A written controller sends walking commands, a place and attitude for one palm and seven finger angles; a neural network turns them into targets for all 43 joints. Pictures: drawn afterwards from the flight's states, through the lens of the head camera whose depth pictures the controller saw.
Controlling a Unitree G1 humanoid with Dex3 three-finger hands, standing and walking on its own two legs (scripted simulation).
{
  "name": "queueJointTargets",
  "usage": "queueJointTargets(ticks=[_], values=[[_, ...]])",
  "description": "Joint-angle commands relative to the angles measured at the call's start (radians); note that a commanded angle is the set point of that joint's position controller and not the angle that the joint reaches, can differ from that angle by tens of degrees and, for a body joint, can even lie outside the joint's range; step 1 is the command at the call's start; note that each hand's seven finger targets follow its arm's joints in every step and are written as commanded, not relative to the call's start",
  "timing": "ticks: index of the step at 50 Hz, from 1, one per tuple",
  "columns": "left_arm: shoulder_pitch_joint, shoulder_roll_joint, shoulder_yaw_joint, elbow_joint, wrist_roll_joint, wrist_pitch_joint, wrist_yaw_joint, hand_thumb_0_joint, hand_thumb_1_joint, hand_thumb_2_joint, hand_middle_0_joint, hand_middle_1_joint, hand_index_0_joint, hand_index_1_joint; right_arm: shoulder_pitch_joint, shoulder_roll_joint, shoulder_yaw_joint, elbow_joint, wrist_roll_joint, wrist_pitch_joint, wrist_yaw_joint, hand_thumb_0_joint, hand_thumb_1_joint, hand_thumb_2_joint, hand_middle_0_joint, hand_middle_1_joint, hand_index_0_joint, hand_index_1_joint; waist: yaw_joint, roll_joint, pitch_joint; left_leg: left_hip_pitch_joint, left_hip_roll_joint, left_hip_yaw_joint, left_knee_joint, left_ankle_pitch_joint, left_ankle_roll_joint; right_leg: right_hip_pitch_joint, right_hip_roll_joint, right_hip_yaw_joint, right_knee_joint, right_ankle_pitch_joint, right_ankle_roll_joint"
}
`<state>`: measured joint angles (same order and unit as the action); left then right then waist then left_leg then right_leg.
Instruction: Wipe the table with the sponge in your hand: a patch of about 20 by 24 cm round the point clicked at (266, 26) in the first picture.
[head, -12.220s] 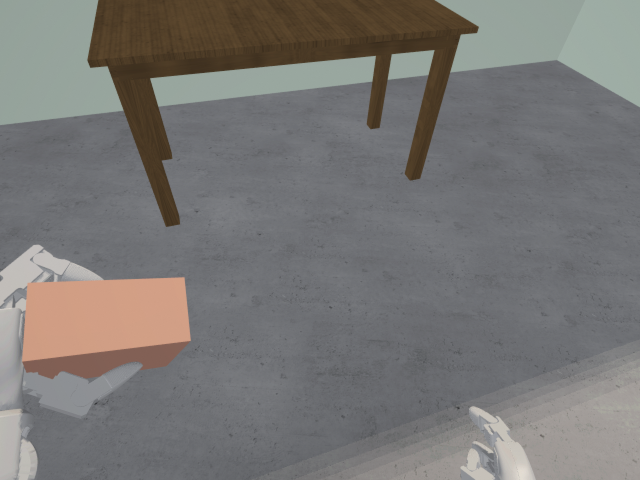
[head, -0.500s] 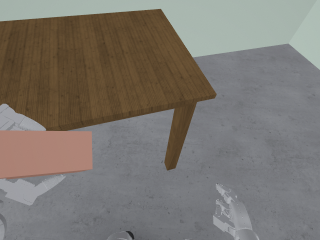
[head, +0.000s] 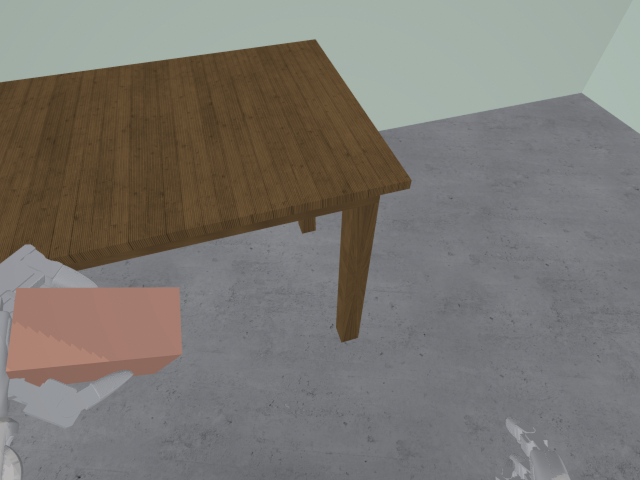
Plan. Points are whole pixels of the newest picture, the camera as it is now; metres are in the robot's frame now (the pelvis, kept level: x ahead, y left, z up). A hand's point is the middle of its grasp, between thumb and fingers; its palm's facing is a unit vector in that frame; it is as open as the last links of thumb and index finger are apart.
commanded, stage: come to a stop and stand still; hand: left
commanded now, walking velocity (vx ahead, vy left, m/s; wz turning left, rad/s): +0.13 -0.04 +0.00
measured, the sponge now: (121, 336) +0.22 +0.20 +0.14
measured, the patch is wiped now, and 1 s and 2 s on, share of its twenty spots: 0.00 0.00 0.00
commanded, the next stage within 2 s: look again from close up in 0.64 s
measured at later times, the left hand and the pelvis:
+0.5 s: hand (82, 351) +0.20 +0.22 +0.15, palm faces +0.35 -0.83 -0.44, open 10.5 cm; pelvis -0.02 -0.01 -0.01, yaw +0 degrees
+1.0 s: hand (59, 357) +0.20 +0.24 +0.15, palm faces +0.32 -0.87 -0.36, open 10.5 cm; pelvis -0.04 +0.02 -0.01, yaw -3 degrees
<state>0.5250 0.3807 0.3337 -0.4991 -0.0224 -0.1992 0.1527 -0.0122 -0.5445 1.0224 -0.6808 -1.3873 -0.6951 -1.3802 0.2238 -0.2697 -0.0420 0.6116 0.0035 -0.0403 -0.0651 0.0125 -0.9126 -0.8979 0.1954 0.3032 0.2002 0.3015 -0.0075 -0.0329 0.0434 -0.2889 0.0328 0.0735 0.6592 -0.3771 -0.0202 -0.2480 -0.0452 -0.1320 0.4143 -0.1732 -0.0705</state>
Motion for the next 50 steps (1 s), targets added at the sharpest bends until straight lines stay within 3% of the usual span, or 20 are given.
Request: queueJointTargets(ticks=[1, 2, 4, 5, 6, 8, 16, 18, 20, 23, 29, 32, 36, 37, 38, 39, 41, 45, 48, 50], values=[[-0.065, 0.161, 0.150, -0.225, -0.015, -0.056, 0.042, 0.000, 0.100, 1.300, -1.200, -1.600, -1.200, -1.600, -0.065, -0.039, -0.010, -0.169, -0.007, -0.054, -0.010, 0.000, -0.900, -0.900, 0.200, 0.300, 0.200, 0.300, 0.016, -0.073, -0.178, 0.090, -0.021, 0.036, -0.230, 0.059, 0.023, 0.120, -0.203, 0.231, -0.105, -0.124, -0.017], [-0.087, 0.156, 0.140, -0.237, -0.016, -0.060, 0.041, 0.000, 0.100, 1.300, -1.200, -1.600, -1.200, -1.600, -0.062, -0.044, -0.014, -0.173, -0.007, -0.053, -0.015, 0.000, -0.900, -0.900, 0.200, 0.300, 0.200, 0.300, 0.012, -0.024, -0.170, 0.148, 0.006, 0.022, -0.281, 0.059, 0.035, 0.070, -0.165, 0.214, -0.064, -0.177, 0.007], [-0.142, 0.134, 0.108, -0.256, -0.018, -0.071, 0.038, 0.000, 0.100, 1.300, -1.200, -1.600, -1.200, -1.600, -0.069, -0.080, -0.020, -0.182, -0.003, -0.052, -0.022, 0.000, -0.900, -0.900, 0.200, 0.300, 0.200, 0.300, 0.008, 0.210, -0.110, 0.205, 0.223, -0.250, -0.384, 0.047, 0.124, -0.125, -0.023, 0.113, 0.153, -0.257, 0.065], [-0.159, 0.142, 0.106, -0.238, -0.009, -0.077, 0.040, 0.000, 0.100, 1.300, -1.200, -1.600, -1.200, -1.600, -0.070, -0.069, -0.010, -0.179, -0.001, -0.057, -0.017, 0.000, -0.900, -0.900, 0.200, 0.300, 0.200, 0.300, 0.005, 0.249, -0.073, 0.188, 0.331, -0.370, -0.436, 0.136, 0.180, -0.205, 0.020, 0.059, 0.313, -0.323, 0.082], [-0.166, 0.151, 0.109, -0.198, -0.004, -0.076, 0.035, 0.000, 0.100, 1.300, -1.200, -1.600, -1.200, -1.600, -0.083, -0.058, -0.011, -0.169, 0.003, -0.064, -0.015, 0.000, -0.900, -0.900, 0.200, 0.300, 0.200, 0.300, 0.008, 0.225, -0.062, 0.130, 0.340, -0.355, -0.446, 0.144, 0.194, -0.214, 0.029, 0.083, 0.444, -0.331, 0.084], [-0.188, 0.133, 0.083, -0.169, 0.006, -0.056, 0.020, 0.000, 0.100, 1.300, -1.200, -1.600, -1.200, -1.600, -0.099, -0.050, -0.004, -0.156, 0.002, -0.071, -0.007, 0.000, -0.900, -0.900, 0.200, 0.300, 0.200, 0.300, 0.003, 0.288, 0.010, -0.014, 0.299, -0.266, -0.463, -0.055, 0.183, -0.178, 0.000, 0.089, 0.486, -0.272, 0.083], [-0.240, 0.137, 0.074, -0.229, 0.011, -0.042, 0.020, 0.000, 0.100, 1.300, -1.200, -1.600, -1.200, -1.600, -0.090, -0.042, 0.015, -0.143, 0.000, -0.110, 0.013, 0.000, -0.900, -0.900, 0.200, 0.300, 0.200, 0.300, 0.012, 0.208, -0.070, 0.025, 0.178, -0.073, -0.228, 0.251, 0.073, 0.116, 0.031, 0.014, -0.016, -0.049, 0.099], [-0.226, 0.176, 0.114, -0.207, 0.009, -0.042, 0.027, 0.000, 0.100, 1.300, -1.200, -1.600, -1.200, -1.600, -0.082, -0.018, 0.018, -0.146, 0.000, -0.099, 0.015, 0.000, -0.900, -0.900, 0.200, 0.300, 0.200, 0.300, -0.007, 0.021, -0.114, -0.042, 0.087, -0.007, -0.069, 0.136, 0.018, 0.163, -0.127, 0.215, -0.041, 0.186, 0.031], [-0.181, 0.178, 0.137, -0.179, -0.013, -0.020, 0.016, 0.000, 0.100, 1.300, -1.200, -1.600, -1.200, -1.600, -0.092, -0.012, 0.008, -0.145, 0.004, -0.088, 0.023, 0.000, -0.900, -0.900, 0.200, 0.300, 0.200, 0.300, 0.016, -0.168, -0.114, -0.053, -0.009, -0.015, 0.128, -0.083, -0.009, 0.089, -0.262, 0.403, -0.144, 0.109, -0.054], [-0.063, 0.177, 0.176, -0.175, -0.020, -0.029, 0.019, 0.000, 0.100, 1.300, -1.200, -1.600, -1.200, -1.600, -0.128, 0.021, 0.035, -0.157, 0.002, -0.059, 0.018, 0.000, -0.900, -0.900, 0.200, 0.300, 0.200, 0.300, 0.026, -0.094, -0.123, -0.103, 0.011, -0.062, 0.203, -0.086, -0.005, 0.128, -0.265, 0.327, -0.124, 0.200, -0.081], [-0.031, 0.153, 0.163, -0.258, -0.020, -0.047, 0.029, 0.000, 0.100, 1.300, -1.200, -1.600, -1.200, -1.600, -0.108, 0.000, 0.023, -0.172, -0.004, -0.040, 0.002, 0.000, -0.900, -0.900, 0.200, 0.300, 0.200, 0.300, 0.006, -0.022, -0.205, 0.078, -0.009, -0.013, -0.231, 0.158, 0.003, 0.183, -0.159, 0.197, -0.015, 0.232, -0.006], [-0.052, 0.164, 0.140, -0.320, -0.011, -0.060, 0.030, 0.000, 0.100, 1.300, -1.200, -1.600, -1.200, -1.600, -0.107, -0.057, -0.006, -0.186, 0.003, -0.054, -0.005, 0.000, -0.900, -0.900, 0.200, 0.300, 0.200, 0.300, 0.025, 0.151, -0.186, 0.143, 0.169, -0.160, -0.288, 0.419, 0.058, 0.096, -0.046, 0.159, 0.060, 0.085, 0.063], [-0.110, 0.156, 0.115, -0.315, 0.007, -0.077, 0.028, 0.000, 0.100, 1.300, -1.200, -1.600, -1.200, -1.600, -0.106, -0.043, 0.009, -0.169, -0.011, -0.080, -0.007, 0.000, -0.900, -0.900, 0.200, 0.300, 0.200, 0.300, 0.020, 0.291, -0.101, 0.039, 0.221, -0.178, -0.338, 0.489, 0.077, 0.066, -0.004, 0.098, 0.166, -0.128, 0.075], [-1.056, 0.919, 0.713, -0.354, 0.146, -0.167, 0.007, 0.000, 0.100, 1.300, -1.200, -1.600, -1.200, -1.600, 0.076, -0.082, -0.038, -0.098, -0.069, -0.172, 0.010, 0.000, -0.900, -0.900, 0.200, 0.300, 0.200, 0.300, 0.089, 0.156, -0.097, -0.141, 0.157, -0.040, -0.077, 0.380, 0.098, 0.089, -0.064, 0.219, 0.037, 0.017, 0.061], [-0.574, 0.330, 0.289, 0.122, 0.035, -0.096, -0.050, 0.000, 0.100, 1.300, -1.200, -1.600, -1.200, -1.600, 0.010, 0.024, -0.001, -0.091, -0.027, -0.164, 0.028, 0.000, -0.900, -0.900, 0.200, 0.300, 0.200, 0.300, 0.031, 0.088, -0.244, 0.004, -0.010, -0.047, -0.013, 0.298, 0.032, 0.133, -0.110, 0.310, 0.017, 0.246, -0.055], [-0.523, 0.301, 0.260, -0.060, 0.006, -0.105, -0.037, 0.000, 0.100, 1.300, -1.200, -1.600, -1.200, -1.600, -0.025, -0.018, -0.003, -0.185, 0.008, -0.168, 0.043, 0.000, -0.900, -0.900, 0.200, 0.300, 0.200, 0.300, 0.039, 0.100, -0.253, 0.076, -0.033, -0.045, -0.086, 0.227, 0.011, 0.151, -0.143, 0.352, 0.030, 0.388, -0.073], [-0.409, 0.139, 0.099, 0.036, -0.015, -0.128, -0.051, 0.000, 0.100, 1.300, -1.200, -1.600, -1.200, -1.600, -0.013, -0.039, -0.004, -0.172, 0.004, -0.200, 0.038, 0.000, -0.900, -0.900, 0.200, 0.300, 0.200, 0.300, 0.033, 0.147, -0.181, 0.109, -0.017, -0.039, -0.180, 0.173, 0.016, 0.092, -0.133, 0.320, -0.010, 0.246, -0.017], [-0.168, 0.047, 0.012, -0.056, -0.023, -0.104, -0.056, 0.000, 0.100, 1.300, -1.200, -1.600, -1.200, -1.600, -0.075, -0.044, 0.021, -0.203, 0.010, -0.180, 0.077, 0.000, -0.900, -0.900, 0.200, 0.300, 0.200, 0.300, 0.046, 0.115, -0.101, 0.009, 0.059, -0.101, -0.309, 0.191, 0.044, 0.134, -0.018, 0.176, 0.012, 0.030, 0.046], [-0.160, 0.134, 0.114, -0.032, -0.020, -0.087, -0.041, 0.000, 0.100, 1.300, -1.200, -1.600, -1.200, -1.600, -0.088, -0.053, 0.026, -0.220, 0.011, -0.165, 0.062, 0.000, -0.900, -0.900, 0.200, 0.300, 0.200, 0.300, 0.052, -0.027, -0.061, -0.097, 0.082, -0.114, -0.376, 0.058, 0.051, 0.164, 0.010, 0.148, 0.020, -0.062, 0.058], [-0.198, 0.194, 0.197, -0.042, -0.019, -0.085, -0.032, 0.000, 0.100, 1.300, -1.200, -1.600, -1.200, -1.600, -0.098, -0.048, 0.030, -0.234, 0.004, -0.153, 0.047, 0.000, -0.900, -0.900, 0.200, 0.300, 0.200, 0.300, 0.048, -0.009, -0.058, -0.106, 0.074, -0.108, -0.400, -0.015, 0.049, 0.152, 0.009, 0.146, 0.003, -0.128, 0.058]])
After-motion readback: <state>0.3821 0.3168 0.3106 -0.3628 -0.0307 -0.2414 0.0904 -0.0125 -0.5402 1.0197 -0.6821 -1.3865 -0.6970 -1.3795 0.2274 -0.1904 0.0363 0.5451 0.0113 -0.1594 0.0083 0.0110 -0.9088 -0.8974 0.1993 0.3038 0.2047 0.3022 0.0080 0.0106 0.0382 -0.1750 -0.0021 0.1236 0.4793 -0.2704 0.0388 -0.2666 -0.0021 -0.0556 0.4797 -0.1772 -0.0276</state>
